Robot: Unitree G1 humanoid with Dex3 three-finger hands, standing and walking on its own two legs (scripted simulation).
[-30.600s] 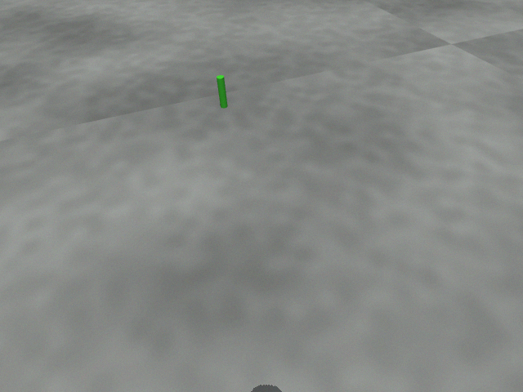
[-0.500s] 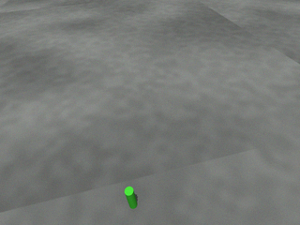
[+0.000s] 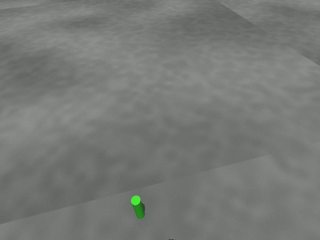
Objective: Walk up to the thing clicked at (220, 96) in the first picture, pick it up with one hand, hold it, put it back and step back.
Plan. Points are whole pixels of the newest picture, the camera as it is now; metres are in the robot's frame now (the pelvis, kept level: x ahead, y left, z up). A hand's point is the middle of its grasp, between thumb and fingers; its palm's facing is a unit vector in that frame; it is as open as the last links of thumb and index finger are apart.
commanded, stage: stand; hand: left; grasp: from the side
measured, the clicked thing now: (138, 207) +0.44 +0.19 -0.67
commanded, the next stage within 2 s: step back in 1.02 s
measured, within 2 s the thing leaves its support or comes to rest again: neither
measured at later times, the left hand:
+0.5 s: hand out of the picture +0.10 +0.24 -0.15, palm faces -0.01 -0.94 -0.34, open 7.4 cm
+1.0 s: hand out of the picture +0.10 +0.25 -0.15, palm faces -0.01 -0.94 -0.34, open 7.4 cm
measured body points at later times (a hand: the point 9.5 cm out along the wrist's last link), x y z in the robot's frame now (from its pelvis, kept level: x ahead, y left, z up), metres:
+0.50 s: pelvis +0.02 +0.00 +0.00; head +0.03 -0.01 +0.45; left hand +0.10 +0.29 -0.13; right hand +0.09 -0.30 -0.14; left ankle +0.03 +0.12 -0.75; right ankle +0.03 -0.13 -0.75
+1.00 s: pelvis +0.03 +0.00 +0.00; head +0.03 -0.01 +0.45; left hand +0.10 +0.30 -0.13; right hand +0.10 -0.30 -0.14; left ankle +0.03 +0.12 -0.75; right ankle +0.03 -0.13 -0.75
